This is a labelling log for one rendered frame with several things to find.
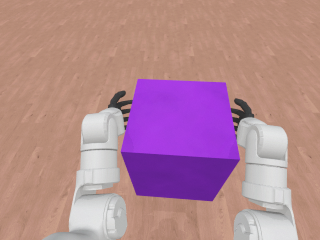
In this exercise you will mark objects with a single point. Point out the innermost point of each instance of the right robot forearm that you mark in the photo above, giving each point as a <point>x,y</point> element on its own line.
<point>266,158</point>

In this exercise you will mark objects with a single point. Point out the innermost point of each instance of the left robot hand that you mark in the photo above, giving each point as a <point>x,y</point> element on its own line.
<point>115,104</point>

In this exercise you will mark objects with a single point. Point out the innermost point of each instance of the carton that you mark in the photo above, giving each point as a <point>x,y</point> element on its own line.
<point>180,139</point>

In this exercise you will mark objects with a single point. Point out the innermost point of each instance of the left robot upper arm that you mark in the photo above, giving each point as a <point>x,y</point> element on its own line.
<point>95,217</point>

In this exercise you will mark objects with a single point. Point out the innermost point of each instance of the right robot hand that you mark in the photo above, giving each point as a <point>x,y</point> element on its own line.
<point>246,113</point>

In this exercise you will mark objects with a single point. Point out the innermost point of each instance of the left robot forearm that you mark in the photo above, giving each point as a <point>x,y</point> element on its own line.
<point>99,144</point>

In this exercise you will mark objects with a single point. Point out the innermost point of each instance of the right robot upper arm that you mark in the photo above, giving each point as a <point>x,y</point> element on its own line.
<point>252,224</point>

